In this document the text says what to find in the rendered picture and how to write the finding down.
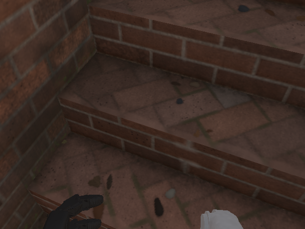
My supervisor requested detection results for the robot left hand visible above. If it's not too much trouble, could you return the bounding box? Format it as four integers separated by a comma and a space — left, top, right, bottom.
43, 194, 110, 229

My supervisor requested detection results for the robot right thigh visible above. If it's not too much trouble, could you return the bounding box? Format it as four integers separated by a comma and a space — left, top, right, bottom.
200, 209, 243, 229

